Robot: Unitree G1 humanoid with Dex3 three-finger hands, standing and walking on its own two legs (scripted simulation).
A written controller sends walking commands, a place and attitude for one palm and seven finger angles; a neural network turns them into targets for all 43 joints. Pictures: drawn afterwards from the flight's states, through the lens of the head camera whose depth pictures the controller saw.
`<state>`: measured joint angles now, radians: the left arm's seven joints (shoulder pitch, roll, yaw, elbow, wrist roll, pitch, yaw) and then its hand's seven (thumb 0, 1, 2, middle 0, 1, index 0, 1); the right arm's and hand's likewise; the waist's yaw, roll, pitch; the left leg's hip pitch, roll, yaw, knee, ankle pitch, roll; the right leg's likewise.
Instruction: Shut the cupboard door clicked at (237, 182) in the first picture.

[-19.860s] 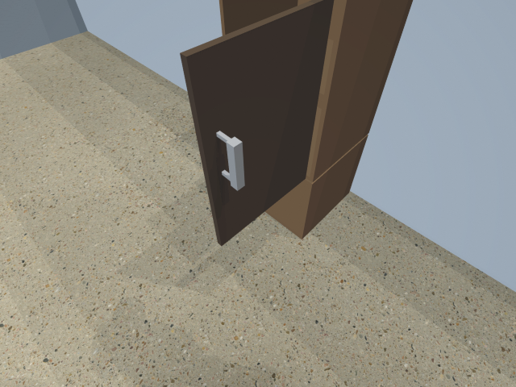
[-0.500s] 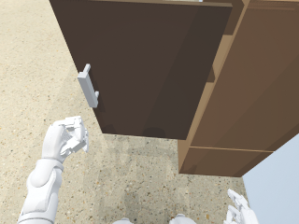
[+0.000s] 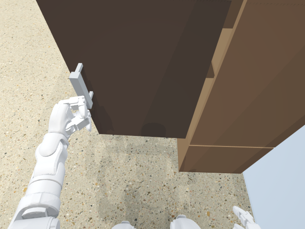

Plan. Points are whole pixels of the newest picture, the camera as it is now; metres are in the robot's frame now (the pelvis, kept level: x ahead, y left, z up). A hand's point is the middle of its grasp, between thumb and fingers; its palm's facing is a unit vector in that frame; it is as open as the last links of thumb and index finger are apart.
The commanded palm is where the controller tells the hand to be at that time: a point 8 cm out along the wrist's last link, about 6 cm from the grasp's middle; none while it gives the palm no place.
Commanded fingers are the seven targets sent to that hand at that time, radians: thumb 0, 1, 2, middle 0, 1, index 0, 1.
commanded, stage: bring the fist close to the handle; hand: left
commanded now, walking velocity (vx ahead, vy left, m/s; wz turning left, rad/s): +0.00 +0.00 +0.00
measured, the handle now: (84, 86) +0.50 +0.21 +0.06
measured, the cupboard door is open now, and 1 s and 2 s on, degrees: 89 85 72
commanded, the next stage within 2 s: push the door shut along its arc in 0.40 s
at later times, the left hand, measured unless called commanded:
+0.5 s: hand (85, 116) +0.39 +0.18 +0.06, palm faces -0.05 -1.00 -0.02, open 3.1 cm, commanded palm +0.37 +0.24 +0.06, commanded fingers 0.00 0.90 0.90 -1.30 -1.50 -1.30 -1.50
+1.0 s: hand (90, 99) +0.45 +0.18 +0.06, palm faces -0.16 -0.99 -0.02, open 3.2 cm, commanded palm +0.44 +0.22 +0.06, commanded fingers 0.00 0.90 0.90 -1.30 -1.50 -1.30 -1.50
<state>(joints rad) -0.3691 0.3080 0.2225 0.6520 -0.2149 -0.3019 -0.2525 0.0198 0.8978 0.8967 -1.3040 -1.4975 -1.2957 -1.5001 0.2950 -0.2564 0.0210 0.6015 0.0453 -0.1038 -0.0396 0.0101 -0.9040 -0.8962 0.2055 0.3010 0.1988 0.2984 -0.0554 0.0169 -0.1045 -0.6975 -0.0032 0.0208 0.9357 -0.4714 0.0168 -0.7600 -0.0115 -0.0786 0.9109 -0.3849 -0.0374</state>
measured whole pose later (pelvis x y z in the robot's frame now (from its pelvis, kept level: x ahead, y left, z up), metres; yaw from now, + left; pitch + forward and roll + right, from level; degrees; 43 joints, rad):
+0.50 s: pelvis -0.01 +0.00 +0.00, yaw +0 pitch +14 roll +0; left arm -0.44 0.32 0.26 0.77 -0.22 -0.40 -0.29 0.02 0.90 0.90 -1.31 -1.50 -1.30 -1.50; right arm 0.31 -0.26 0.01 0.62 0.05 -0.06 -0.04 0.01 -0.90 -0.90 0.20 0.30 0.20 0.30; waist -0.07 0.01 -0.10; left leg -0.71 0.00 0.02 0.94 -0.46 0.02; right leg -0.77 -0.01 -0.08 0.90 -0.37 -0.04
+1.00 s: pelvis -0.01 +0.01 -0.01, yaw +0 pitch +17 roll -1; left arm -0.74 0.44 0.28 1.05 -0.19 -0.38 -0.40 0.02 0.90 0.90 -1.31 -1.50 -1.33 -1.50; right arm 0.35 -0.27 0.03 0.63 0.04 -0.02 -0.04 0.01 -0.90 -0.90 0.21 0.30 0.20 0.30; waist -0.11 0.01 -0.10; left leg -0.83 0.00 0.02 1.00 -0.48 0.03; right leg -0.88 -0.01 -0.08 0.94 -0.37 -0.03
